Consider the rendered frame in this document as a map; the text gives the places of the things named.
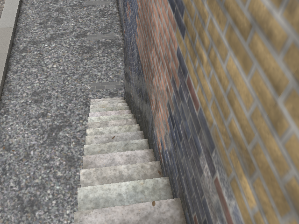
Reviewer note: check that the stairs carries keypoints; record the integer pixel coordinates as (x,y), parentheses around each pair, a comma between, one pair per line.
(120,181)

